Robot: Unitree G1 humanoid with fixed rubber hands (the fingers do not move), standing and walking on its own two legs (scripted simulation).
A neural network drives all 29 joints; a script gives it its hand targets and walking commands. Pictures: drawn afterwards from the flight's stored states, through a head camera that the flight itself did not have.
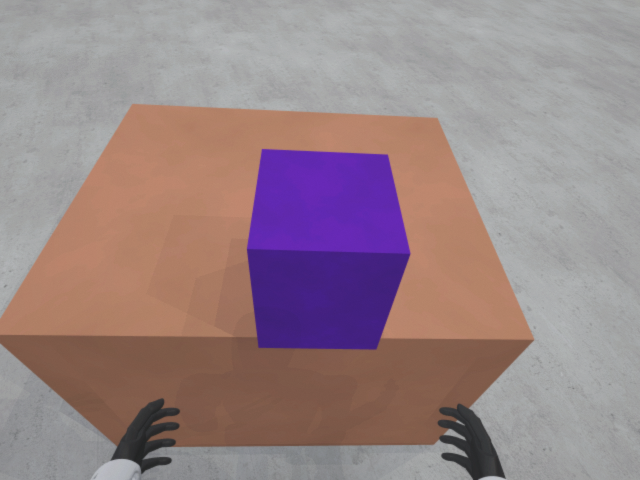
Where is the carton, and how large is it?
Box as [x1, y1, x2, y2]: [247, 149, 410, 349]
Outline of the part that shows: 262,149 247,245 258,346 375,349 410,253 387,155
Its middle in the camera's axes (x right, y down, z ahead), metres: +0.00 +0.01 +0.63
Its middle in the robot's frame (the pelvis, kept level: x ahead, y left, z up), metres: +0.45 +0.03 +0.00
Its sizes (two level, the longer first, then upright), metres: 0.210 0.200 0.250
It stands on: a pedestal, 0.65 m high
